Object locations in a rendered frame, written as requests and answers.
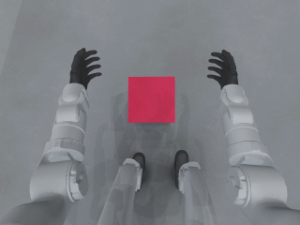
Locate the right robot forearm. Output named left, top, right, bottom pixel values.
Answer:
left=217, top=83, right=288, bottom=201

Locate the left robot foot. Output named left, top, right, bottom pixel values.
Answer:
left=132, top=152, right=145, bottom=192

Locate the robot right upper arm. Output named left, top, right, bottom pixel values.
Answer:
left=225, top=164, right=300, bottom=225

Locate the robot left upper arm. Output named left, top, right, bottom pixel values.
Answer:
left=0, top=159, right=89, bottom=225

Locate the left robot hand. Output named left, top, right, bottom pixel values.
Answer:
left=69, top=48, right=102, bottom=90

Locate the carton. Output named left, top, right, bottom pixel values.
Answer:
left=127, top=76, right=175, bottom=123

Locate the robot left thigh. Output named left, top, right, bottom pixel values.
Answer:
left=97, top=163, right=143, bottom=225

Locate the left robot forearm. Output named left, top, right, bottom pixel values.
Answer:
left=29, top=82, right=90, bottom=200

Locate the right robot hand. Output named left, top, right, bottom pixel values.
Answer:
left=207, top=50, right=238, bottom=90

